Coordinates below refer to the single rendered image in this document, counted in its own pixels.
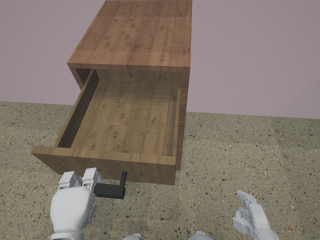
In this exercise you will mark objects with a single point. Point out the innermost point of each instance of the right robot shin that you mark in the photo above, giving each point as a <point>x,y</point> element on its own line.
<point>200,232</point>

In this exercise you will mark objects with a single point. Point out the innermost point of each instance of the cabinet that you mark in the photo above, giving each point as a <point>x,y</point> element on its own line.
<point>139,35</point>

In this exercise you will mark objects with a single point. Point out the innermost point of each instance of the robot right forearm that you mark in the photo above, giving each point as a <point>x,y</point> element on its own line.
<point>264,233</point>

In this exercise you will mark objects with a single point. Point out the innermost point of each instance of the drawer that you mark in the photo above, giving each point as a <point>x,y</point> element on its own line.
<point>122,120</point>

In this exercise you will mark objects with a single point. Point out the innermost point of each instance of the robot left hand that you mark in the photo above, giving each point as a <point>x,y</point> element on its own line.
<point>73,207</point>

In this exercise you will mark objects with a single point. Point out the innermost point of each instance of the robot left forearm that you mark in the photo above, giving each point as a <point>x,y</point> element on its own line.
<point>67,235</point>

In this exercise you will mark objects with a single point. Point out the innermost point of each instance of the robot right hand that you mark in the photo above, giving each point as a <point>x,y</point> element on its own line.
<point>246,221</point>

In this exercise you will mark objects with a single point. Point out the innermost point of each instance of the handle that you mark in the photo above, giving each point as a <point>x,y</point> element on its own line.
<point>111,190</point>

